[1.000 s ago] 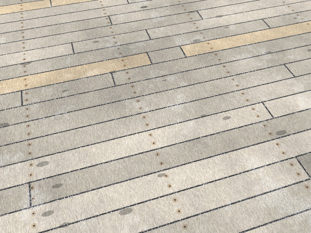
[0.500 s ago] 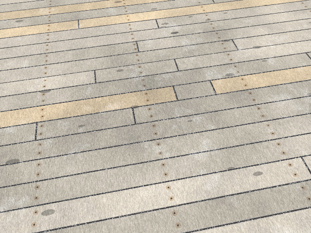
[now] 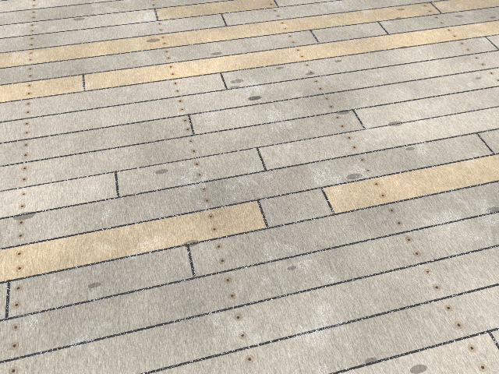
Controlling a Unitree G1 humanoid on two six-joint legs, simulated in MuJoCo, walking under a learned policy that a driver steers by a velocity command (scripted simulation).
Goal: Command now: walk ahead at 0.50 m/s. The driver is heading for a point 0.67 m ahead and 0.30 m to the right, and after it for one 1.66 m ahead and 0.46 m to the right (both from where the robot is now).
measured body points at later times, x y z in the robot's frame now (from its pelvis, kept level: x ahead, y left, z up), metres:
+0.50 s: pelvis +0.26 -0.07 +0.00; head +0.29 -0.08 +0.45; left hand +0.32 +0.20 -0.14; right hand +0.35 -0.34 -0.13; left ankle +0.37 +0.09 -0.68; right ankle +0.25 -0.11 -0.75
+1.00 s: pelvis +0.54 -0.08 +0.00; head +0.57 -0.08 +0.45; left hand +0.75 +0.12 -0.14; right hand +0.49 -0.37 -0.11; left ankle +0.59 -0.01 -0.75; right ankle +0.46 -0.19 -0.66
